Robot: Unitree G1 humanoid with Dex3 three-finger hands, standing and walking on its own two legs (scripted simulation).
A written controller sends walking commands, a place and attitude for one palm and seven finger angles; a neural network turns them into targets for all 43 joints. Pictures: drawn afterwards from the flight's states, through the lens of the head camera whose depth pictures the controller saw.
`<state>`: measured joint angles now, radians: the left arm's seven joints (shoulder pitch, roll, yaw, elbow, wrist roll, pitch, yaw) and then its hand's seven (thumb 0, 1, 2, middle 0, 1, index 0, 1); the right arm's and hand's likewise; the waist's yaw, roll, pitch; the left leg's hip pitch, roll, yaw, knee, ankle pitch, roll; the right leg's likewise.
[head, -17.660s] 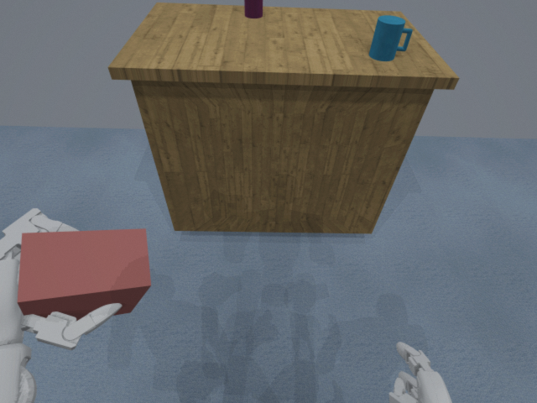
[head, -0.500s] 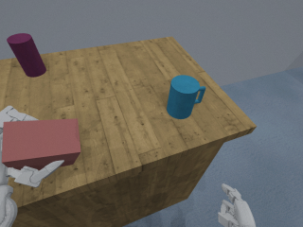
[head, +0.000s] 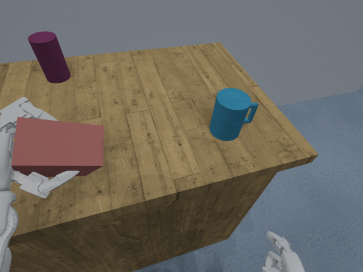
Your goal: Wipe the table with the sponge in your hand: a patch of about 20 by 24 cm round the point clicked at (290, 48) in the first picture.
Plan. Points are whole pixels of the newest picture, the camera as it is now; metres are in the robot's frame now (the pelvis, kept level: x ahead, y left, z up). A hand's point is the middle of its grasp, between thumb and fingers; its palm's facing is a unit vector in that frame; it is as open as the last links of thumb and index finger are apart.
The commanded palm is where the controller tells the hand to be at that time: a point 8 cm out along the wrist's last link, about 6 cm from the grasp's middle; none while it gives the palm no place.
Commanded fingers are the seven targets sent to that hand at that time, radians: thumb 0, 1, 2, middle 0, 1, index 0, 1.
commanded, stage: turn the palm down, sponge in hand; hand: left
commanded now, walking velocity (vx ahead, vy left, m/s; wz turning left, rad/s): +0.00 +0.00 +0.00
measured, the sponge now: (70, 153) +0.26 +0.22 +0.17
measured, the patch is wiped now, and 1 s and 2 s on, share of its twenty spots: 0.00 0.00 0.00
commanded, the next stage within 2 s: none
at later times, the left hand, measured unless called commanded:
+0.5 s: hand (30, 167) +0.22 +0.26 +0.18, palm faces +0.46 -0.60 -0.65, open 10.0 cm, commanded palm +0.18 +0.27 +0.22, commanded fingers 0.00 0.10 1.30 -1.20 -1.60 -1.20 -1.60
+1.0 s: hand (51, 158) +0.22 +0.23 +0.20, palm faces +0.30 -0.39 -0.87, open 10.0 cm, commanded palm +0.18 +0.25 +0.27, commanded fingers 0.00 0.10 1.30 -1.20 -1.60 -1.20 -1.60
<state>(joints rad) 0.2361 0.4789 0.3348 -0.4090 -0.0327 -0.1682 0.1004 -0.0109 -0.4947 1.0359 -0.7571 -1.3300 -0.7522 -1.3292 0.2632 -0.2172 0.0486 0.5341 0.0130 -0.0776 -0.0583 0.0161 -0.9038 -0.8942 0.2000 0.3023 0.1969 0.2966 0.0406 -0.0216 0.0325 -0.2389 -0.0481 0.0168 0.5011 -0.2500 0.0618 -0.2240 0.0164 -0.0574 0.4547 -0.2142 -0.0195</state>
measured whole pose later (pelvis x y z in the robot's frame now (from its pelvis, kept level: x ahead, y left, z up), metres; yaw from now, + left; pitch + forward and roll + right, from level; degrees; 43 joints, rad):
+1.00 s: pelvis -0.01 -0.05 -0.02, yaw -1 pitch -3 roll +0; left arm 0.18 0.71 0.27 -0.46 0.30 0.34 -0.06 -0.01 -0.50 1.04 -0.76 -1.33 -0.76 -1.33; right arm 0.12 -0.32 0.04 0.59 0.06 0.05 -0.10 0.02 -0.91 -0.89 0.20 0.30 0.20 0.30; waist 0.09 0.10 -0.01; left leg -0.29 0.00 0.00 0.66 -0.32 0.00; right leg -0.29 0.06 -0.08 0.64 -0.31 -0.08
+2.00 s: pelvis -0.02 -0.03 +0.00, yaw -1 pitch -6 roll +1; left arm -0.11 0.73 0.05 -0.46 0.72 0.49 -0.12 0.00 -0.50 1.04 -0.77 -1.32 -0.76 -1.32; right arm -0.03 -0.26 0.12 0.65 0.06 0.06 -0.06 0.02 -0.90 -0.89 0.20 0.30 0.21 0.30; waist 0.18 0.11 0.00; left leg -0.14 -0.04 0.03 0.43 -0.20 0.03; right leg -0.17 0.03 -0.04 0.46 -0.20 -0.06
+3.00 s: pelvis -0.02 -0.03 +0.00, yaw -1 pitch -4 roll +0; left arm -0.09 0.65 0.11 -0.29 0.70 0.51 -0.15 0.00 -0.50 1.04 -0.77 -1.31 -0.77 -1.31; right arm 0.01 -0.27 0.10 0.60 0.09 0.03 -0.05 0.02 -0.90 -0.89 0.20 0.30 0.20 0.30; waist 0.13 0.13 -0.01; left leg -0.17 -0.03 0.02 0.43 -0.19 0.03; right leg -0.19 0.04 -0.04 0.44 -0.19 -0.06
